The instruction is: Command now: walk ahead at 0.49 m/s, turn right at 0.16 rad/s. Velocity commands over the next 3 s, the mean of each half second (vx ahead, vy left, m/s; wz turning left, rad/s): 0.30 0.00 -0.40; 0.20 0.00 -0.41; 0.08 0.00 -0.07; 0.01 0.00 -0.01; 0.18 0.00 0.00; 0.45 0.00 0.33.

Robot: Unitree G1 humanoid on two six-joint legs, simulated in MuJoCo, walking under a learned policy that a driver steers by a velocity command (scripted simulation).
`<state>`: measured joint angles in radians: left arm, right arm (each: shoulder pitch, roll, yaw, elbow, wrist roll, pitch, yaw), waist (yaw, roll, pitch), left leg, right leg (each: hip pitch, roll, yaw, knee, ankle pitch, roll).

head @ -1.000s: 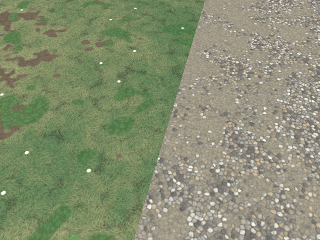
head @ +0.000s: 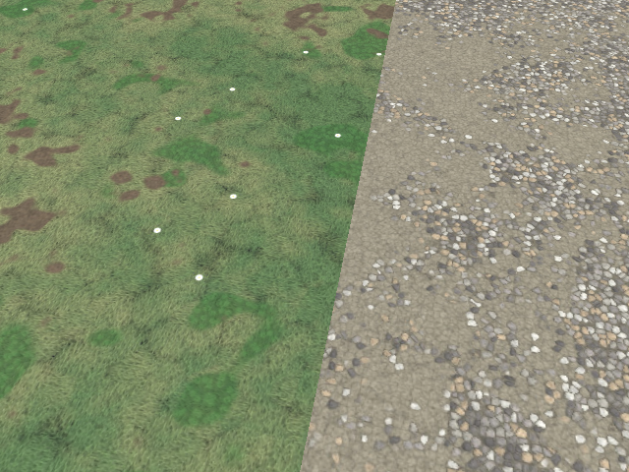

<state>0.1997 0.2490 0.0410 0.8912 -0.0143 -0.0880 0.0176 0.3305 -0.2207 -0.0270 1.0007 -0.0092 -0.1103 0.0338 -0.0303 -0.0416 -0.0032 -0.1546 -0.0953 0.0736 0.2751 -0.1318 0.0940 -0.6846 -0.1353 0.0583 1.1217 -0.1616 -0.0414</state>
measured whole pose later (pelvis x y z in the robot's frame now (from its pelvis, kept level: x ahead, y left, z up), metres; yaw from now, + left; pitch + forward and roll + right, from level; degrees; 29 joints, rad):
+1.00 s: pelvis +0.33 -0.06 +0.00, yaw -26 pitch +3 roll -1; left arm 0.22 0.28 0.07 0.68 0.01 -0.03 0.01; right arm 0.36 -0.24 -0.05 0.83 -0.01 -0.08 -0.01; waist -0.05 -0.05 -0.04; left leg -0.17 0.00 -0.01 0.37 -0.24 0.03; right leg -0.60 0.03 0.09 0.94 -0.24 0.01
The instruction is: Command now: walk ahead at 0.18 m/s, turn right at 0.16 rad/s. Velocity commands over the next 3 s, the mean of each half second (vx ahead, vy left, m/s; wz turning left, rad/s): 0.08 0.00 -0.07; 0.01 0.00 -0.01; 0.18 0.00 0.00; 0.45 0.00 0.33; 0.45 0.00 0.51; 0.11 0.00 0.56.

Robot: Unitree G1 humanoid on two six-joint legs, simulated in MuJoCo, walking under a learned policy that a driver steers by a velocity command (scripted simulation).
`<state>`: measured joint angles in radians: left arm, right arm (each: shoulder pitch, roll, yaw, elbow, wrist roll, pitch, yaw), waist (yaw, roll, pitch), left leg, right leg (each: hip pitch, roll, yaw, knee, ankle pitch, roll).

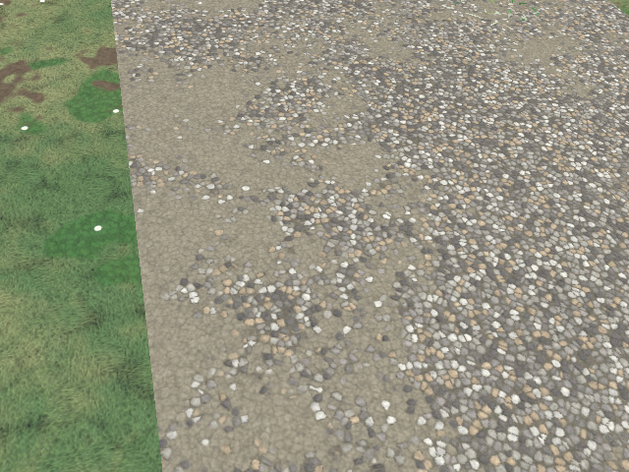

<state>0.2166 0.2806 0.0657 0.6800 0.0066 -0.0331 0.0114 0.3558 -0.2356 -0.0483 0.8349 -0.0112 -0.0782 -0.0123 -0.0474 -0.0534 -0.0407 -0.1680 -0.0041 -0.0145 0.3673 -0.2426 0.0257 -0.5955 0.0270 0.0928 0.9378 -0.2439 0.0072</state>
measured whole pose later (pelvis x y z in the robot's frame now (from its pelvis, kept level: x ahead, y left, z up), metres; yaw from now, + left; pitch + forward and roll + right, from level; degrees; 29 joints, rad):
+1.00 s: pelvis +0.10 +0.00 -0.01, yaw -1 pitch -2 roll +0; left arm 0.18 0.20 0.06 1.00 0.00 0.02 0.04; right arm 0.25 -0.20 -0.03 0.97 0.00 -0.02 -0.03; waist 0.00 0.00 0.05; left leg -0.17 0.01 0.01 0.55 -0.35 0.00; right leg -0.24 -0.02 0.03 0.54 -0.27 0.03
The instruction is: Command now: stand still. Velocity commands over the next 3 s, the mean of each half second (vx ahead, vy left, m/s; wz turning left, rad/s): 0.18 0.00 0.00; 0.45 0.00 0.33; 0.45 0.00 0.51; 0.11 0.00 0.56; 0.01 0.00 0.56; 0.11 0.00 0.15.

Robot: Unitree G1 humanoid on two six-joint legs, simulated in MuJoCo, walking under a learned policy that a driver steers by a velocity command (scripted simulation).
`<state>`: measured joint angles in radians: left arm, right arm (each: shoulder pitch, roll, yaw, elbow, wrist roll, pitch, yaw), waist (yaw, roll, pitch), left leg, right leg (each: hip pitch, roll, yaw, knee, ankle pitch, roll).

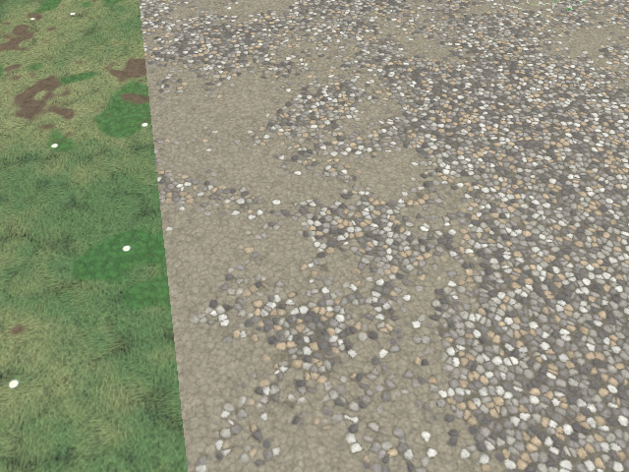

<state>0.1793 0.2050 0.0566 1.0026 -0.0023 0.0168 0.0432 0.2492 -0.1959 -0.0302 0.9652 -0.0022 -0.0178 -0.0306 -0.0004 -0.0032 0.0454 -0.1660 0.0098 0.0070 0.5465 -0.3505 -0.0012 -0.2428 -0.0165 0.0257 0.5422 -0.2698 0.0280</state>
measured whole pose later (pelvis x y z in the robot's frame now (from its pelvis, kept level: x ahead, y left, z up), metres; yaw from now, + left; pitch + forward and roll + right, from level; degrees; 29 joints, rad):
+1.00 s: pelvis +0.32 +0.03 -0.01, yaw +13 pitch +1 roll +0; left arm 0.30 0.24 0.03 0.97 -0.02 -0.13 0.00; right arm 0.11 -0.26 -0.07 0.84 0.02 -0.08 0.05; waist 0.01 0.00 0.06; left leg -0.42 -0.10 0.04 0.55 -0.15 0.11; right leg -0.29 -0.03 0.02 1.26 -0.40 -0.03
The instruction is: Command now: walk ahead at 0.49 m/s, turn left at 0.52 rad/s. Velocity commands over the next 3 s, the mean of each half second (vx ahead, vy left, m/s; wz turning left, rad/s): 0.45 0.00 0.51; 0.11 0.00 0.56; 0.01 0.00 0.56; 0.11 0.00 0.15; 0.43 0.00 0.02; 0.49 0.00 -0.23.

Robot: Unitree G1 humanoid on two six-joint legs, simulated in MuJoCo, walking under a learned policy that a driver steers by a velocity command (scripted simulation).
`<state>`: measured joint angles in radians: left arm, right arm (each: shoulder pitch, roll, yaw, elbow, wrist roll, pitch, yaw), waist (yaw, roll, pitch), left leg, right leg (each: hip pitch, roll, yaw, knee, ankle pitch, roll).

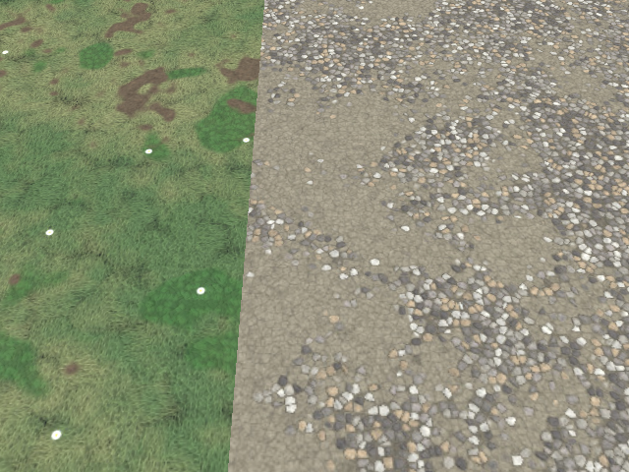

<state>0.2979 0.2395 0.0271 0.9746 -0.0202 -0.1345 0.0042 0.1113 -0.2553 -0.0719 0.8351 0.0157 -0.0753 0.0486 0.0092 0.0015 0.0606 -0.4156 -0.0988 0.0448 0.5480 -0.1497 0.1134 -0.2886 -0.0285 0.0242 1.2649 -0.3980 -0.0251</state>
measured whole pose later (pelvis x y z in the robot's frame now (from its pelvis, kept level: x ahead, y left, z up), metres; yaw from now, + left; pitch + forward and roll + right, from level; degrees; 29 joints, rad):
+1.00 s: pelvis +0.37 +0.03 +0.01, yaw +32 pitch +3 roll -2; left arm 0.10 0.33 0.07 0.78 0.00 -0.01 0.01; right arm 0.16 -0.30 -0.08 0.58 0.01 0.02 0.00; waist 0.00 -0.03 0.06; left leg -0.38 -0.03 -0.03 0.51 -0.18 0.05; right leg -0.49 -0.03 -0.02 1.11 -0.51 0.05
